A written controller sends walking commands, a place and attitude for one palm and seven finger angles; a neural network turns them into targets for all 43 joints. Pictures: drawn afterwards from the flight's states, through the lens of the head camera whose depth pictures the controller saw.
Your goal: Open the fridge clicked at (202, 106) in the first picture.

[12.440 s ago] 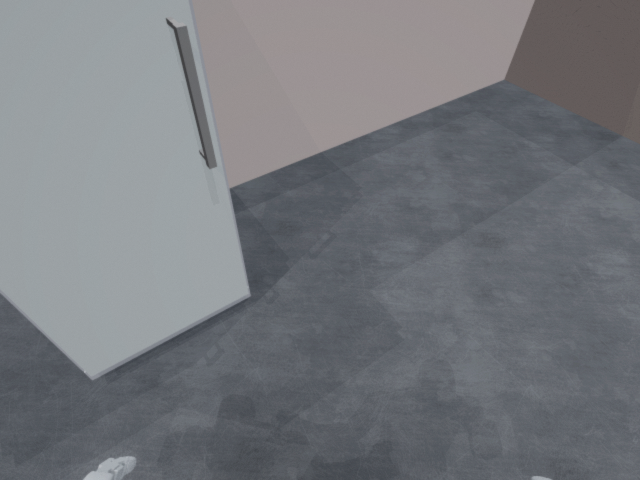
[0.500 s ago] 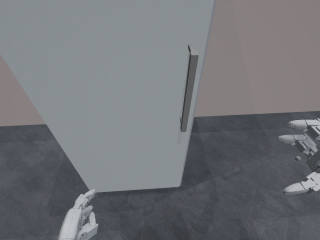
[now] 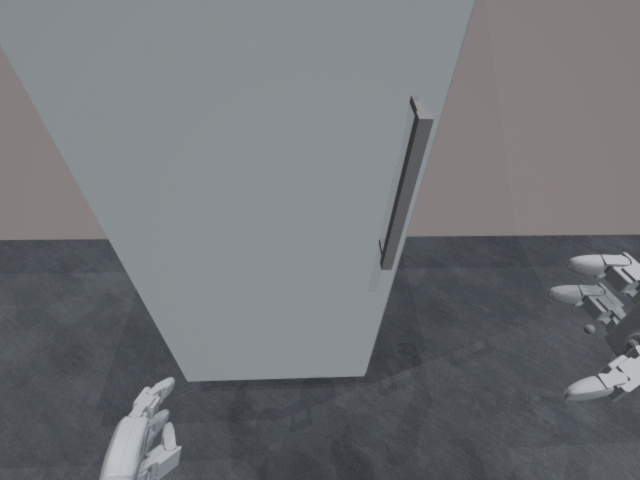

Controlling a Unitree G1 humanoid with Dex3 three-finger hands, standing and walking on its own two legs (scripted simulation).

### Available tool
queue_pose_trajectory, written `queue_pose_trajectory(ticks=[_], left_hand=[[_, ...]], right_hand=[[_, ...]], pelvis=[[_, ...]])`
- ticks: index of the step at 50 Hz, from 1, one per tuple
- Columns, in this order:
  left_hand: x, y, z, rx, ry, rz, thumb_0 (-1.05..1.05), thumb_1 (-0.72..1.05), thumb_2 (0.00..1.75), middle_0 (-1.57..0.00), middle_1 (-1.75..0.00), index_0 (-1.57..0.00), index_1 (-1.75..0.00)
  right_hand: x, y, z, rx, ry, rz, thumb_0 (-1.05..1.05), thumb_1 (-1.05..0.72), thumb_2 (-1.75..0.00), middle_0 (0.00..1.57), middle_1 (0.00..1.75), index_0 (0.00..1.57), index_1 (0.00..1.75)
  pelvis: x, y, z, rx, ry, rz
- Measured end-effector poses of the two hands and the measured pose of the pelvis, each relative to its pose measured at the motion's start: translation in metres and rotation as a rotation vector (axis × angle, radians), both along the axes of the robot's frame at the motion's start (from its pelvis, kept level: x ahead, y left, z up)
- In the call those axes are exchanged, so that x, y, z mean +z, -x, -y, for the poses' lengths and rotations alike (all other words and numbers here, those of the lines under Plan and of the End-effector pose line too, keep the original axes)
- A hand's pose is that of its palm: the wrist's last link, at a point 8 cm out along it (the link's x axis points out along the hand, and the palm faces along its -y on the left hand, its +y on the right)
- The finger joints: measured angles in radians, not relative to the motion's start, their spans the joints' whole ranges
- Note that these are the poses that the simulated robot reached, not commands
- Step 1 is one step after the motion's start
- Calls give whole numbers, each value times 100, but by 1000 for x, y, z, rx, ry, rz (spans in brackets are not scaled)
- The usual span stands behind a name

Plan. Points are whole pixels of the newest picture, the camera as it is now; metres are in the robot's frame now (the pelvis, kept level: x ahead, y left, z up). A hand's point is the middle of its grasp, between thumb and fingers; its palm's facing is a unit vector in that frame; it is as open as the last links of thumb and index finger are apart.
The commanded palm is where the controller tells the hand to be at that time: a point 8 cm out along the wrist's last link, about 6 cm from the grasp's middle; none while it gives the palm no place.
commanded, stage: raise the hand to about handle height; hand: right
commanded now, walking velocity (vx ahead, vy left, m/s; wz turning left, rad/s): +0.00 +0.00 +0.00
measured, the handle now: (399, 195) +0.50 -0.09 +0.09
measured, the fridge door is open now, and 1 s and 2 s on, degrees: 0 0 0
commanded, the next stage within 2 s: move the hooked fingers beside the handle in 0.02 s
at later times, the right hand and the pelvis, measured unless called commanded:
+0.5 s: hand (540, 286) +0.32 -0.24 +0.12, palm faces -0.07 +1.00 -0.03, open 14.0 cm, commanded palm +0.29 -0.29 +0.12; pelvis +0.00 +0.01 +0.00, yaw +0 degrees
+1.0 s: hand (498, 251) +0.38 -0.21 +0.11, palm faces -0.06 +1.00 -0.01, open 14.0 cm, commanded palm +0.35 -0.26 +0.11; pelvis +0.01 +0.00 +0.00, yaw +1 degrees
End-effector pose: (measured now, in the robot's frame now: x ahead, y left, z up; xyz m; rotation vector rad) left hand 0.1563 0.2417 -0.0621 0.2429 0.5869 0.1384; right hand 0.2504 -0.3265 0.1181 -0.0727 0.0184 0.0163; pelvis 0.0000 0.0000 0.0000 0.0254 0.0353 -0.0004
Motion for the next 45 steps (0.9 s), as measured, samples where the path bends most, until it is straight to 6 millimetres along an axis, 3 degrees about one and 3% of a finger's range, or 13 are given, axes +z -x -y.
queue_pose_trajectory(ticks=[12, 25, 31, 38, 45], left_hand=[[-4, -5, -8, 1, 10, 1, 1, 90, 90, -20, -30, -20, -30], [-14, 19, -16, 67, 7, -69, 1, 90, 90, -20, -30, -20, -30], [-16, 28, -17, 92, 14, -94, 1, 90, 90, -20, -30, -20, -30], [-21, 30, -14, 84, 1, -137, 1, 90, 90, -20, -30, -20, -30], [-22, 27, -7, 85, 10, -153, 1, 90, 90, -20, -30, -20, -30]], right_hand=[[-2, -5, -6, -8, -23, -4, -1, 50, -30, 30, 120, 30, 120], [-1, -55, -35, 53, -39, 17, -1, 50, -30, 30, 120, 30, 120], [-4, -61, -35, 34, -40, 2, -1, 50, -30, 30, 120, 30, 120], [-8, -71, -44, 38, -46, 5, -1, 50, -30, 30, 120, 30, 120], [-7, -97, -65, 73, -61, 13, -1, 50, -30, 30, 120, 30, 120]], pelvis=[[-2, -1, -9, -5, 4, -8], [-3, -1, -9, 9, 11, -27], [-2, -5, -6, 21, 13, -35], [-3, -4, -2, 6, 8, -38], [-2, -5, 1, 9, 11, -45]])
